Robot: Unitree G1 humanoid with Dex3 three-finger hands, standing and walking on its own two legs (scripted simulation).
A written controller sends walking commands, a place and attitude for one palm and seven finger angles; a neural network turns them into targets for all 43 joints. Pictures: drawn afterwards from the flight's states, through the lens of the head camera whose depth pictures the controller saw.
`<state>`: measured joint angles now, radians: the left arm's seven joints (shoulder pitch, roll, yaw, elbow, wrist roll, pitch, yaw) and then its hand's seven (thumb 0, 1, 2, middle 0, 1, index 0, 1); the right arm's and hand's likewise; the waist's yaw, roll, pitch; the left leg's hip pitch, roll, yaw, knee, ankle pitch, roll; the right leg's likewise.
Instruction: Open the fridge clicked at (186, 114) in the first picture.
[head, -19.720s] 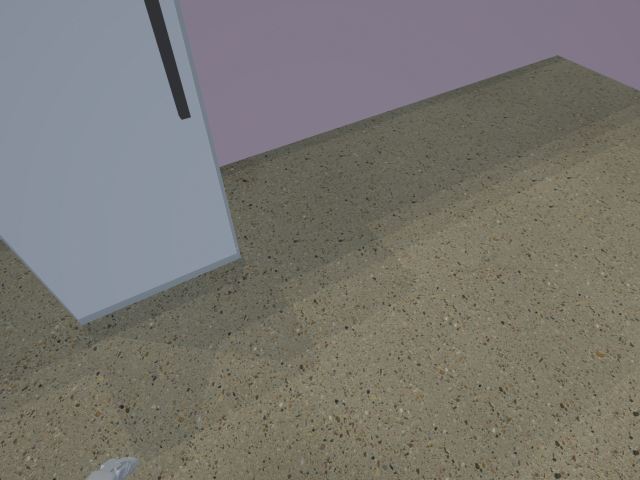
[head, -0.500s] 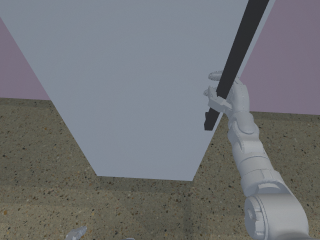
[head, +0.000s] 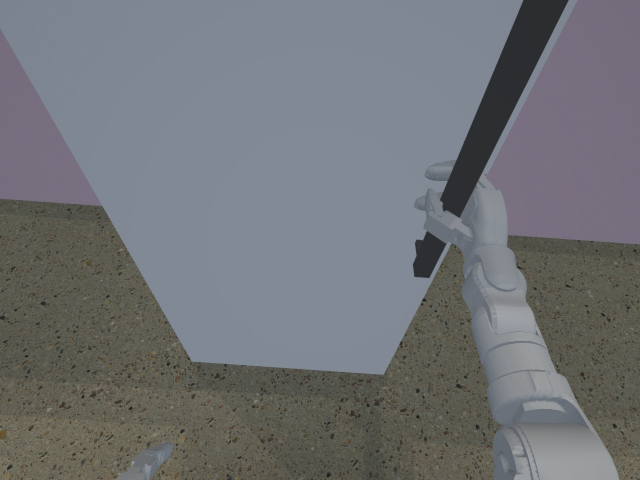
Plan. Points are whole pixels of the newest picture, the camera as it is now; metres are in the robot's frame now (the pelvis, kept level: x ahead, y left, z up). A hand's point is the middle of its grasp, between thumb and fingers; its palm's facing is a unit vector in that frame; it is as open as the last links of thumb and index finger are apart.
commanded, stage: grip the handle and tug to test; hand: right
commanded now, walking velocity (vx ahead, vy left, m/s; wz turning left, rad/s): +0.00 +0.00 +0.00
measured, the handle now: (471, 140) +0.46 -0.12 +0.20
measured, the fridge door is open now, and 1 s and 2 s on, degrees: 0 3 1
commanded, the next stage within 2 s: move the hooked fingers beside the handle in 0.20 s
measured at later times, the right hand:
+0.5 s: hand (434, 242) +0.38 -0.09 +0.11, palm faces -0.06 +1.00 -0.02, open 5.8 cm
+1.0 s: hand (458, 231) +0.39 -0.12 +0.13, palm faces -0.04 +1.00 -0.01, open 13.1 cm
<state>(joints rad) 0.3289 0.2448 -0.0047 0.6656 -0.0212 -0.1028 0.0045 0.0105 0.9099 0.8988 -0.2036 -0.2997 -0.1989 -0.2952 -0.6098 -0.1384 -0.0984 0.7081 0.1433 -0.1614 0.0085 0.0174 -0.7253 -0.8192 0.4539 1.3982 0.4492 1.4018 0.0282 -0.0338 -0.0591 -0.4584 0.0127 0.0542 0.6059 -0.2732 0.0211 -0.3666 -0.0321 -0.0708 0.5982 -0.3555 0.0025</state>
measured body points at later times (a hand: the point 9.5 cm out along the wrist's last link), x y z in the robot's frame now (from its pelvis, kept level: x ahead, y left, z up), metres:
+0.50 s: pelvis +0.04 +0.00 +0.01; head +0.06 +0.02 +0.45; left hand +0.20 +0.22 -0.10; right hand +0.38 -0.15 +0.12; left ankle +0.02 +0.11 -0.73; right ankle -0.04 -0.12 -0.72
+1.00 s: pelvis -0.03 +0.00 +0.00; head -0.01 +0.01 +0.45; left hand +0.09 +0.24 -0.11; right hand +0.38 -0.17 +0.13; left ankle +0.02 +0.11 -0.73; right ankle -0.04 -0.12 -0.73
